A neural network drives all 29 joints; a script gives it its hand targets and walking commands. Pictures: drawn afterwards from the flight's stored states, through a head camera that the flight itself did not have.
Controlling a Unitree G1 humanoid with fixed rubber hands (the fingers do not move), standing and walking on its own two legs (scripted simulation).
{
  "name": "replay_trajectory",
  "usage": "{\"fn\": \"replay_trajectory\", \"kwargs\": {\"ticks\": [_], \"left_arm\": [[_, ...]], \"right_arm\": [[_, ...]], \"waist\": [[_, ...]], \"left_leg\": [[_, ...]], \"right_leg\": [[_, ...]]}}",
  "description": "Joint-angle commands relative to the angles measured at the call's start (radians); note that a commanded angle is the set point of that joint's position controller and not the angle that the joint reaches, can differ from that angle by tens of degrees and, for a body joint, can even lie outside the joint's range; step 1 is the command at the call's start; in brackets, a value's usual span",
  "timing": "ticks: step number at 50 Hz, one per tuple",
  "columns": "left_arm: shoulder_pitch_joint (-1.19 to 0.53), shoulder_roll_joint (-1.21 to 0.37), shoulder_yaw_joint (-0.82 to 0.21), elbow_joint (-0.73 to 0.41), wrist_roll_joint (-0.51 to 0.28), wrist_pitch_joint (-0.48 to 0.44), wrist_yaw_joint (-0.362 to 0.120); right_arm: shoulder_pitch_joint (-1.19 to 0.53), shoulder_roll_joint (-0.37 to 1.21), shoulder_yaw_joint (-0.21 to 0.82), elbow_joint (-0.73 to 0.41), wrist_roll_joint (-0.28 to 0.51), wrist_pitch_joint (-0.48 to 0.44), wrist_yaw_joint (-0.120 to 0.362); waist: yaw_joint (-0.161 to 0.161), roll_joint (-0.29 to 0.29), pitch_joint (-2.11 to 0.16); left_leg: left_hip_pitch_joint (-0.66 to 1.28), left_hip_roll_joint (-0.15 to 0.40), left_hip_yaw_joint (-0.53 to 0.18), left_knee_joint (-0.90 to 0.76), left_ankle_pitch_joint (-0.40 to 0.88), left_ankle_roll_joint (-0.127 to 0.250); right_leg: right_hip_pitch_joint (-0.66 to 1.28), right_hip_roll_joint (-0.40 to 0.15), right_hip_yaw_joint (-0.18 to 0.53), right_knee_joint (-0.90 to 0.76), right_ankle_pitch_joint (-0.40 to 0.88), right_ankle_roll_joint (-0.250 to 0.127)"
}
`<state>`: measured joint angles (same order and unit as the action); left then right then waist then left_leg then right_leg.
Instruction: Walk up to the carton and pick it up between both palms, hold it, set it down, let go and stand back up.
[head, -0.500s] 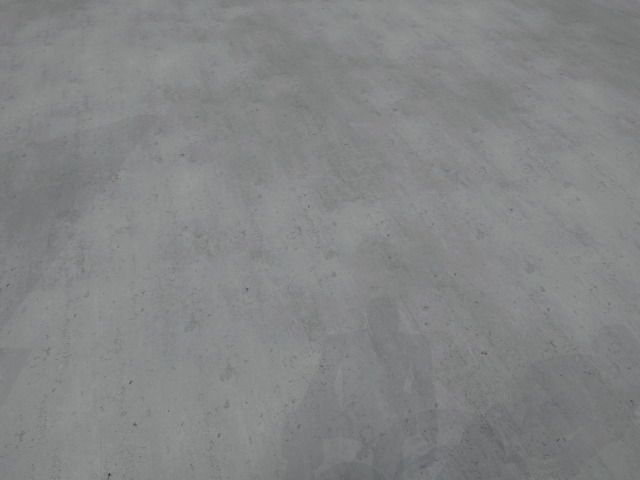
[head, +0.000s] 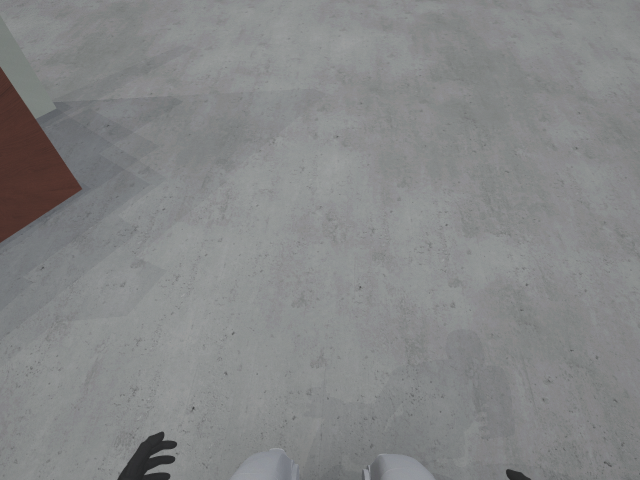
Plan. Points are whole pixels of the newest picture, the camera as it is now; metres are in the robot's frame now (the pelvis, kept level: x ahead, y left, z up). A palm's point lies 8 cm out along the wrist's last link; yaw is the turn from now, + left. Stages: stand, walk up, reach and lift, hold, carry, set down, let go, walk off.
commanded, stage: walk up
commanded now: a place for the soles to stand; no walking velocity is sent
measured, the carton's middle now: out of the picture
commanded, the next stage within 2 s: none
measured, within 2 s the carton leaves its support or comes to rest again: neither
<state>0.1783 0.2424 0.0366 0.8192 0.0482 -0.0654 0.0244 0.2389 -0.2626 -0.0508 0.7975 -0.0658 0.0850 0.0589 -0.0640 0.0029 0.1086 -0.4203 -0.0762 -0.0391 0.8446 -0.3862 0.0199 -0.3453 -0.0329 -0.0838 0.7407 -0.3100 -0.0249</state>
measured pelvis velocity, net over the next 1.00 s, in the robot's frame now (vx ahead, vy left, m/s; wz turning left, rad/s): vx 0.25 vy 0.30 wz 0.78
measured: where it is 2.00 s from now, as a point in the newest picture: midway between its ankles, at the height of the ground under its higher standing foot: (84, 401)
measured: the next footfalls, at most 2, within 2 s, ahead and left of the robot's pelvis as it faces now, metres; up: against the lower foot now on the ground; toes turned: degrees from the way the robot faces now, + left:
left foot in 0.30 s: +0.17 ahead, +0.26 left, +0.00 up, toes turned +25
right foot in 0.60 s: +0.34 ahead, +0.09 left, +0.00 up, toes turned +24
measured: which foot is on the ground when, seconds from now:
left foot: up 0.00-0.28, down 0.30-0.64, up 0.66-0.94, down 0.96-1.00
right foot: down 0.00-0.34, up 0.36-0.58, down 0.60-0.98, up 1.00-1.00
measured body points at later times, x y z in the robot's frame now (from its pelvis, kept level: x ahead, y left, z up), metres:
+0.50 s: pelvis +0.13 +0.12 -0.01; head +0.14 +0.16 +0.44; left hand +0.07 +0.40 -0.14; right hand +0.34 -0.08 -0.11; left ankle +0.14 +0.25 -0.71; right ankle +0.16 -0.02 -0.65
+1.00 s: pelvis +0.25 +0.30 -0.02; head +0.23 +0.30 +0.43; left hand +0.07 +0.53 -0.14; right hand +0.52 +0.19 -0.12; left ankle +0.25 +0.48 -0.71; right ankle +0.30 +0.08 -0.70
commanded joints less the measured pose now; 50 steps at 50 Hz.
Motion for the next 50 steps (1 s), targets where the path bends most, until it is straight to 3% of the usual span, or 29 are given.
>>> {"fn": "replay_trajectory", "kwargs": {"ticks": [1,3,5,9,12,14,15,16,17,18,19,20,22,26,29,30,31,32,33,34,35,37,39,42,45,46,48,49,50], "left_arm": [[0.097,0.233,0.062,-0.062,0.041,-0.014,0.057],[0.051,0.186,0.049,-0.076,0.028,-0.033,0.045],[0.056,0.187,0.051,-0.074,0.021,-0.04,0.028],[0.124,0.229,0.069,-0.07,0.026,-0.041,0.024],[0.133,0.262,0.083,-0.083,0.027,-0.027,0.027],[0.104,0.266,0.101,-0.086,0.029,-0.006,0.023],[0.093,0.259,0.102,-0.105,0.032,-0.001,0.019],[0.123,0.216,0.088,-0.109,0.023,0.002,0.006],[0.143,0.144,0.063,-0.149,0.004,0.002,-0.016],[0.069,0.124,0.053,-0.224,-0.008,0.006,-0.03],[0.027,0.172,0.054,-0.256,-0.022,0.009,-0.033],[0.009,0.175,0.062,-0.246,-0.035,0.005,-0.037],[0.136,0.153,0.053,-0.207,-0.041,-0.014,-0.045],[0.213,0.135,0.05,-0.195,-0.031,-0.017,-0.038],[0.285,0.122,0.054,-0.192,-0.029,-0.022,-0.028],[0.373,0.138,0.067,-0.171,-0.017,-0.026,-0.024],[0.455,0.187,0.086,-0.159,-0.006,-0.028,-0.016],[0.536,0.281,0.113,-0.158,0.014,-0.027,-0.001],[0.439,0.348,0.117,-0.19,0.026,-0.015,0.024],[0.288,0.327,0.109,-0.215,0.025,-0.009,0.037],[0.224,0.274,0.1,-0.23,0.022,-0.014,0.033],[0.21,0.209,0.081,-0.227,0.02,-0.035,0.028],[0.187,0.205,0.072,-0.2,0.014,-0.043,0.02],[0.154,0.22,0.079,-0.18,0.015,-0.052,0.013],[0.116,0.236,0.084,-0.181,0.011,-0.043,0.016],[0.081,0.267,0.091,-0.182,0.02,-0.035,0.017],[0.082,0.235,0.081,-0.184,0.015,-0.011,0.012],[0.13,0.166,0.054,-0.192,0.008,0.001,-0.002],[0.136,0.08,0.021,-0.241,-0.005,0.007,-0.024]], "right_arm": [[-0.074,-0.178,-0.037,-0.157,-0.03,-0.027,0.016],[-0.014,-0.176,-0.048,-0.126,-0.026,-0.027,0.031],[-0.036,-0.144,-0.042,-0.124,-0.009,-0.028,0.051],[-0.16,-0.097,-0.032,-0.164,0.025,-0.037,0.074],[-0.145,-0.087,-0.041,-0.155,0.033,-0.065,0.085],[-0.059,-0.083,-0.034,-0.091,0.025,-0.082,0.082],[0.033,-0.108,-0.059,-0.06,0.029,-0.094,0.071],[0.15,-0.167,-0.083,-0.021,0.017,-0.107,0.053],[0.247,-0.283,-0.117,-0.009,0.03,-0.116,0.033],[0.262,-0.376,-0.131,-0.007,0.05,-0.111,0.014],[0.199,-0.376,-0.121,-0.011,0.07,-0.101,0.001],[0.142,-0.335,-0.11,-0.026,0.065,-0.095,-0.012],[0.064,-0.287,-0.096,-0.066,0.039,-0.087,-0.041],[-0.081,-0.217,-0.063,-0.108,0.025,-0.088,-0.02],[-0.111,-0.201,-0.053,-0.121,0.021,-0.081,-0.008],[-0.15,-0.175,-0.046,-0.131,0.027,-0.077,0.0],[-0.174,-0.118,-0.023,-0.162,0.029,-0.075,0.004],[-0.174,-0.048,0.001,-0.198,0.031,-0.078,0.01],[-0.125,-0.096,-0.022,-0.2,0.012,-0.06,0.006],[-0.055,-0.159,-0.044,-0.181,-0.001,-0.047,0.01],[-0.044,-0.174,-0.044,-0.16,-0.011,-0.049,0.019],[-0.072,-0.173,-0.044,-0.156,-0.013,-0.059,0.027],[-0.071,-0.146,-0.041,-0.163,0.011,-0.057,0.036],[-0.096,-0.109,-0.034,-0.166,0.038,-0.065,0.049],[-0.055,-0.074,-0.036,-0.139,0.043,-0.097,0.059],[0.022,-0.078,-0.043,-0.116,0.047,-0.106,0.058],[0.195,-0.131,-0.069,-0.055,0.043,-0.123,0.041],[0.286,-0.193,-0.092,-0.023,0.038,-0.13,0.021],[0.346,-0.281,-0.118,-0.022,0.042,-0.13,0.001]], "waist": [[0.085,-0.108,-0.055],[0.046,-0.103,-0.027],[0.064,-0.148,-0.004],[0.114,-0.187,0.045],[0.102,-0.198,0.008],[0.052,-0.186,-0.005],[-0.002,-0.126,-0.089],[-0.05,0.018,-0.17],[-0.105,0.27,-0.222],[-0.125,0.428,-0.195],[-0.117,0.322,-0.163],[-0.097,0.257,-0.102],[-0.04,0.207,-0.105],[0.037,0.21,-0.061],[0.079,0.157,-0.106],[0.133,0.079,-0.142],[0.176,-0.06,-0.183],[0.228,-0.293,-0.245],[0.179,-0.211,-0.151],[0.117,-0.131,-0.058],[0.111,-0.17,0.015],[0.115,-0.144,0.02],[0.113,-0.167,0.034],[0.11,-0.211,0.134],[0.077,-0.221,0.094],[0.027,-0.244,0.053],[-0.051,-0.087,-0.044],[-0.084,0.117,-0.117],[-0.11,0.36,-0.127]], "left_leg": [[-0.459,0.135,-0.085,0.353,-0.025,-0.06],[-0.415,0.194,-0.088,0.368,0.049,-0.082],[-0.354,0.222,-0.06,0.304,0.059,-0.092],[-0.279,0.265,-0.009,0.086,0.011,-0.065],[-0.069,0.22,0.11,-0.061,0.037,-0.022],[0.098,0.146,0.182,-0.135,0.026,0.017],[0.248,0.113,0.224,-0.189,0.092,0.048],[0.444,0.073,0.172,-0.228,0.067,0.077],[0.608,0.207,-0.212,-0.391,-0.109,0.182],[0.593,0.349,-0.639,-0.548,-0.224,0.314],[0.481,0.398,-0.72,-0.609,-0.252,0.373],[0.45,0.388,-0.604,-0.59,-0.153,0.375],[0.381,0.357,-0.459,-0.493,0.006,0.343],[0.056,0.308,-0.37,-0.486,-0.018,0.296],[-0.088,0.22,-0.288,-0.392,-0.018,0.231],[-0.221,0.168,-0.254,-0.304,-0.13,0.177],[-0.383,0.103,-0.183,-0.184,-0.271,0.101],[-0.468,-0.009,-0.021,0.149,-0.247,0.008],[-0.476,0.025,-0.044,0.379,-0.201,-0.018],[-0.495,0.079,-0.074,0.482,-0.158,-0.032],[-0.531,0.121,-0.059,0.515,-0.108,-0.039],[-0.544,0.176,-0.086,0.51,-0.034,-0.048],[-0.461,0.206,-0.09,0.453,-0.018,-0.058],[-0.37,0.249,-0.069,0.206,-0.015,-0.051],[-0.069,0.205,0.073,-0.031,0.018,-0.011],[0.058,0.182,0.135,-0.048,0.062,0.002],[0.363,0.1,0.205,-0.092,0.128,0.017],[0.466,0.035,0.149,-0.142,0.062,0.041],[0.499,0.175,-0.215,-0.297,-0.203,0.112]], "right_leg": [[0.3,-0.509,0.605,-0.564,-0.354,-0.245],[0.301,-0.424,0.397,-0.517,-0.173,-0.221],[0.273,-0.386,0.243,-0.515,-0.085,-0.216],[0.266,-0.4,0.064,-0.506,0.008,-0.235],[0.188,-0.38,-0.075,-0.459,0.021,-0.214],[0.084,-0.352,-0.131,-0.352,-0.049,-0.195],[0.057,-0.331,-0.198,-0.201,0.006,-0.178],[-0.017,-0.245,-0.265,0.061,0.119,-0.137],[-0.24,-0.101,-0.281,0.398,-0.067,-0.063],[-0.455,0.001,-0.093,0.555,-0.37,-0.025],[-0.435,-0.05,0.039,0.584,-0.342,-0.013],[-0.45,-0.08,0.056,0.598,-0.31,-0.016],[-0.397,-0.121,0.077,0.523,-0.211,-0.01],[-0.138,-0.11,0.067,0.216,-0.22,0.011],[0.097,-0.05,0.03,-0.026,0.012,0.001],[0.291,-0.026,0.013,-0.118,0.144,-0.011],[0.49,-0.053,0.081,-0.159,0.088,-0.035],[0.544,-0.341,0.455,-0.403,-0.316,-0.108],[0.339,-0.554,0.805,-0.616,-0.745,-0.204],[0.266,-0.576,0.839,-0.637,-0.82,-0.267],[0.282,-0.542,0.738,-0.592,-0.686,-0.287],[0.32,-0.483,0.536,-0.532,-0.443,-0.256],[0.239,-0.45,0.345,-0.537,-0.374,-0.224],[0.176,-0.433,0.159,-0.54,-0.199,-0.212],[0.037,-0.361,-0.076,-0.468,-0.111,-0.184],[-0.002,-0.36,-0.116,-0.414,-0.142,-0.18],[-0.124,-0.295,-0.214,-0.115,-0.101,-0.158],[-0.153,-0.197,-0.26,0.179,-0.021,-0.119],[-0.305,-0.086,-0.207,0.497,-0.271,-0.069]]}}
